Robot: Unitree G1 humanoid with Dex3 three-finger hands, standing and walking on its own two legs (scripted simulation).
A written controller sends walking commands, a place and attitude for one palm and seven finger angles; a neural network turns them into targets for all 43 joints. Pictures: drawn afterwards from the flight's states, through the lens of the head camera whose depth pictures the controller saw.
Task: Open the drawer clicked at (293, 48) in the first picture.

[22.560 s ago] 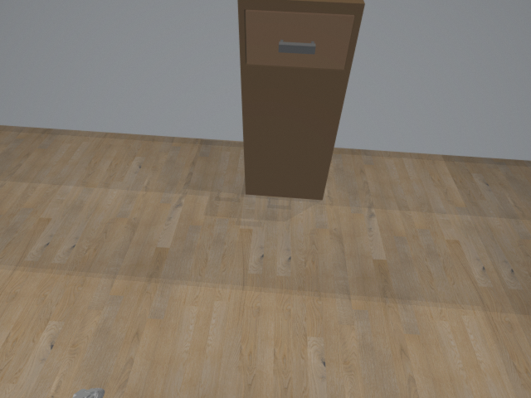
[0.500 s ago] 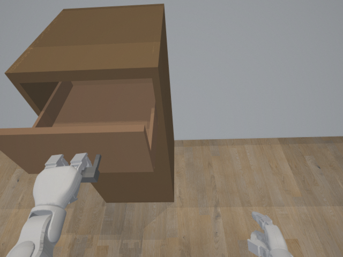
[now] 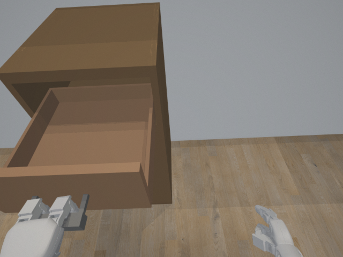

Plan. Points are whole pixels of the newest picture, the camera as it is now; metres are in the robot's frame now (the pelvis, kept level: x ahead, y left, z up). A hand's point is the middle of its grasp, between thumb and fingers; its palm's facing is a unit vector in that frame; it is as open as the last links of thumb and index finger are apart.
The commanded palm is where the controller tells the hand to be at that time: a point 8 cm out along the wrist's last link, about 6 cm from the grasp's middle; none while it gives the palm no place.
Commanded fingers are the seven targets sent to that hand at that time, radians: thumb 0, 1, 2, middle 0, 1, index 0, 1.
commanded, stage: pull the drawer open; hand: left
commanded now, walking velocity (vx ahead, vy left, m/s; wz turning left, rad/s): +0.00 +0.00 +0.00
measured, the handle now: (56, 210) +0.18 +0.27 +0.06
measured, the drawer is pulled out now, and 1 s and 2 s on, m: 0.28 0.29 0.29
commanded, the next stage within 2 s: open the thumb to release the handle in 0.02 s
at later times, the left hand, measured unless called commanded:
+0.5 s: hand (49, 245) +0.12 +0.26 +0.04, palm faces +0.00 -0.06 -1.00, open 9.6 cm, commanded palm +0.09 +0.25 +0.10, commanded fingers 0.00 -0.50 0.30 -0.30 -1.20 -0.30 -1.20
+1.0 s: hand (50, 244) +0.13 +0.26 +0.04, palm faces +0.03 -0.05 -1.00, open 13.4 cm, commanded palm +0.11 +0.25 +0.09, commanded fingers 0.00 -0.50 0.30 -0.30 -1.20 -0.30 -1.20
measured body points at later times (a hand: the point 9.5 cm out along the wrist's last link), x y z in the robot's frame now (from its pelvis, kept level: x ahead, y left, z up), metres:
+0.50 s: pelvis -0.01 -0.02 +0.01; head +0.00 -0.05 +0.45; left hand +0.12 +0.26 +0.10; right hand +0.21 -0.21 -0.09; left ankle -0.06 +0.10 -0.71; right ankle +0.01 -0.11 -0.71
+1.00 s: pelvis -0.02 -0.02 +0.00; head +0.00 -0.04 +0.45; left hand +0.12 +0.26 +0.09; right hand +0.20 -0.21 -0.10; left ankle -0.06 +0.10 -0.71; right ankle +0.01 -0.11 -0.71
